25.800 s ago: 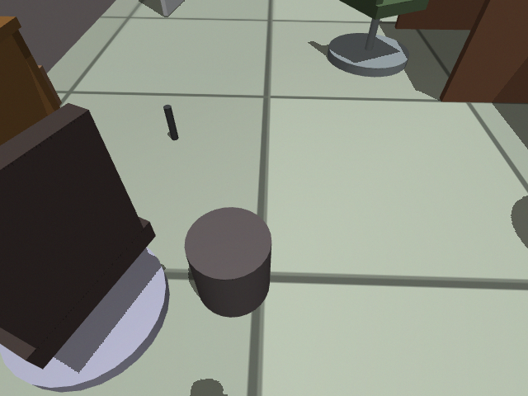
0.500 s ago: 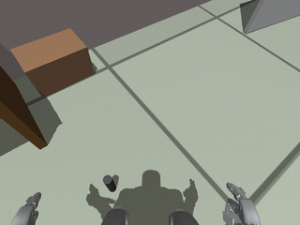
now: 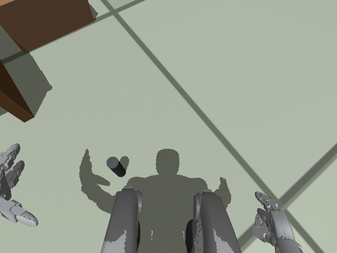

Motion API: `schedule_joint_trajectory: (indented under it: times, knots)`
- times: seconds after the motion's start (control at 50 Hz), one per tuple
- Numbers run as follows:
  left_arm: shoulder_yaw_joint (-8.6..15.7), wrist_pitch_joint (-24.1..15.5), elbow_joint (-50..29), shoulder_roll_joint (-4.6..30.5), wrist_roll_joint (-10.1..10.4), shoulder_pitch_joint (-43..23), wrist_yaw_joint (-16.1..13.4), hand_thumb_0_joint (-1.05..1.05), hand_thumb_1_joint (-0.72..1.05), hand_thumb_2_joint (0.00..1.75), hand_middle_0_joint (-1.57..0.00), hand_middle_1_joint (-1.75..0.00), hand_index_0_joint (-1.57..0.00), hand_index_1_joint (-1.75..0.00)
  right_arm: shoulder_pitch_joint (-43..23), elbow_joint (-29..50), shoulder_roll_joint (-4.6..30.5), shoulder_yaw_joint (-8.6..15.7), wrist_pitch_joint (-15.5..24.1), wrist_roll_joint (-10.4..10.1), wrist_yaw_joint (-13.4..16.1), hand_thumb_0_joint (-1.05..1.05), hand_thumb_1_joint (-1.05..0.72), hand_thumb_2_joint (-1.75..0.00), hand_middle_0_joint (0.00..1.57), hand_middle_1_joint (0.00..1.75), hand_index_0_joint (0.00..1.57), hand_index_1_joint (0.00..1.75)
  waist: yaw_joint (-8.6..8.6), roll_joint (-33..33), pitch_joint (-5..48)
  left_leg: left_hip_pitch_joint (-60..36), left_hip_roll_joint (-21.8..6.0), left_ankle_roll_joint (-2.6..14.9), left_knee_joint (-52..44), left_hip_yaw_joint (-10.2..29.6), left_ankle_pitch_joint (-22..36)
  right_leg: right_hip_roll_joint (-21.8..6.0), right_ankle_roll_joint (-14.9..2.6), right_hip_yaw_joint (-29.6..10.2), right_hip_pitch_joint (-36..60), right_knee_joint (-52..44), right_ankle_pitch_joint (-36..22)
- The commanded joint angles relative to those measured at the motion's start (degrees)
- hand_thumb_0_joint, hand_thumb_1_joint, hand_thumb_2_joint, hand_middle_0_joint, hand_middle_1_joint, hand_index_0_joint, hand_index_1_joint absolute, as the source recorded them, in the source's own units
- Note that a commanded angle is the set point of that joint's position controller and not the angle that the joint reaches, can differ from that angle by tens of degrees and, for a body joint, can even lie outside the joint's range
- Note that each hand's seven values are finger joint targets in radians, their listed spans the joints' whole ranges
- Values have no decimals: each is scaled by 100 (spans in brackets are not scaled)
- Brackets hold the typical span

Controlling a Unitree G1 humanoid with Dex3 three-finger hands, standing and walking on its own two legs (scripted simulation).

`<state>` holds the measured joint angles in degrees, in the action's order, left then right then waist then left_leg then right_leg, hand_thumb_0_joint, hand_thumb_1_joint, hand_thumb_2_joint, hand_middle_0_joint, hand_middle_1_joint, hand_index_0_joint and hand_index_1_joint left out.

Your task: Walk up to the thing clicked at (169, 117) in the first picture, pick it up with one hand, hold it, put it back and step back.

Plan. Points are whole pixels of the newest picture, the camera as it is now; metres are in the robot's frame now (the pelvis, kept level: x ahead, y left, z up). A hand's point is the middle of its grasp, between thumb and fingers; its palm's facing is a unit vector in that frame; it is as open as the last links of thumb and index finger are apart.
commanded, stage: go down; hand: left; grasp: from the side
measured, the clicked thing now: (117, 168) +0.37 +0.20 -0.44
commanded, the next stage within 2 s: approach in 1.78 s
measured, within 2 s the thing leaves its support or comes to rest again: neither
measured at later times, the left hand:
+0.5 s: hand (24, 174) +0.29 +0.37 -0.12, palm faces +0.09 -0.99 -0.14, open 17.6 cm
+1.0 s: hand (24, 171) +0.30 +0.39 -0.15, palm faces +0.10 -0.99 -0.12, open 17.7 cm
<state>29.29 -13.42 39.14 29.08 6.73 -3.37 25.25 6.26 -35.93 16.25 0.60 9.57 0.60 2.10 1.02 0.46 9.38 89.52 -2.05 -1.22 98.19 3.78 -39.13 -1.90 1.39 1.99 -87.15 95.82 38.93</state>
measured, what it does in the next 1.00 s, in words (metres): lowers itself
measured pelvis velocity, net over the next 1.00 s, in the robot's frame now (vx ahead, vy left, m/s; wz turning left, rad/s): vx -0.04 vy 0.00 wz -0.05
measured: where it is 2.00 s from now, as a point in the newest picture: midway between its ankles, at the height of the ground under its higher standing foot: outside the picture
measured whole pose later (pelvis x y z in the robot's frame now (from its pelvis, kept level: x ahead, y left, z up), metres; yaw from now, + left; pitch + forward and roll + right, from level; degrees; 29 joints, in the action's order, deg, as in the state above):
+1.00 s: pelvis -0.04 +0.00 -0.13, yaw -3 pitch +32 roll -6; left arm 43.2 -19.4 54.9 44.9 12.0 -21.7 41.8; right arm 4.6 -38.3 19.6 -4.1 11.3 1.4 3.0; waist 2.6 1.5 7.6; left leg 115.3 -1.4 -2.0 122.3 7.4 -39.9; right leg -1.2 1.2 3.4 -111.9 118.7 39.4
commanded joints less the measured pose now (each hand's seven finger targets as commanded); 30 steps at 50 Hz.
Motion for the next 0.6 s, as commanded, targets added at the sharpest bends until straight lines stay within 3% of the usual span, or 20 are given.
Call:
schedule_joint_trajectory:
  times: [0.0, 0.02, 0.04, 0.12, 0.16, 0.24, 0.3, 0.34, 0.42, 0.5, 0.58]
  knots:
    - [1056, -369, -551, 2077, 278, -209, 162, 0, -61, 7, -7, -10, -6, -11, 322, 606, 1179, 438, 283, -34, 81, 0, -88, -90, 20, 30, 20, 30, -234, -457, 2982, -1826, 135, 244, -1085, -16, 1934, 177, -305, -16, 1251, -916, -1567]
    - [1077, -426, -454, 2063, 325, -303, 215, 0, -61, 8, -6, -11, -6, -11, 315, 568, 1138, 418, 288, -29, 72, 0, -88, -90, 20, 30, 20, 30, -202, -311, 2972, -1550, 137, 281, -894, -67, 1957, 174, -277, -60, 1282, -878, -1626]
    - [1211, -514, -622, 2346, 349, -657, 267, 0, -61, 7, -6, -10, -6, -10, 341, 542, 1162, 403, 291, -24, 81, 0, -88, -90, 20, 30, 20, 30, -190, -358, 3030, -1402, 137, 297, -781, -94, 1854, 166, -272, -114, 1272, -838, -1539]
    - [1086, -738, -155, 2314, 395, -1260, 581, 0, -61, 6, -6, -10, -6, -10, 298, 434, 1153, 347, 376, 11, 124, 0, -88, -90, 20, 30, 20, 30, 18, -442, 2834, -1007, 111, 301, -528, -94, 1253, 172, -263, -168, 824, -721, -1036]
    - [1125, -827, 42, 2471, 406, -1565, 716, 0, -61, 5, -7, -10, -7, -10, 328, 404, 1183, 313, 417, 4, 135, 0, -88, -90, 20, 30, 20, 30, 9, -579, 2708, -737, 106, 269, -523, -74, 770, 181, -292, -160, 558, -622, -616]
    - [1333, -870, 148, 2915, 372, -1675, 894, 0, -61, 4, -8, -10, -8, -10, 362, 391, 1301, 259, 422, 14, 151, 0, -88, -90, 20, 30, 20, 30, -155, -911, 3003, -863, 73, 212, -537, -12, 592, 199, -320, -64, 363, -389, -504]
    - [1367, -833, 227, 2952, 402, -1697, 974, 0, -61, 3, -8, -9, -8, -9, 315, 388, 1401, 235, 414, -21, 159, 0, -89, -90, 20, 30, 20, 30, -194, -1161, 2892, -914, 41, 191, -666, 140, 245, 238, -346, 140, -129, -80, -395]
    - [1565, -817, 182, 3224, 440, -1548, 965, 0, -61, 3, -8, -8, -8, -9, 357, 366, 1425, 190, 392, -47, 167, 0, -89, -90, 20, 30, 20, 30, -332, -1204, 3087, -965, 46, 173, -591, 144, 520, 239, -359, 191, -124, 71, -582]
    - [1627, -797, 185, 3177, 591, -1422, 1012, 0, -61, 5, -8, -9, -7, -9, 294, 375, 1416, 142, 373, -78, 169, 0, -90, -90, 20, 30, 20, 30, -319, -1127, 3010, -818, 59, 192, -377, 109, 846, 244, -373, 207, -273, 228, -757]
    - [1644, -867, 342, 3079, 697, -1594, 1169, 0, -61, 6, -7, -8, -6, -9, 358, 248, 1455, 141, 388, -55, 169, 0, -91, -91, 20, 30, 20, 30, -168, -1160, 3017, -867, 55, 203, -2, 158, 1424, 226, -392, 239, -582, 494, -1107]
    - [1613, -1015, 338, 3145, 726, -2150, 1339, 0, -61, 5, -7, -6, -6, -7, 397, 190, 1507, 161, 426, -6, 170, 0, -91, -91, 20, 30, 20, 30, -15, -1127, 2994, -620, 55, 221, 214, 127, 1098, 224, -374, 225, -718, 585, -917]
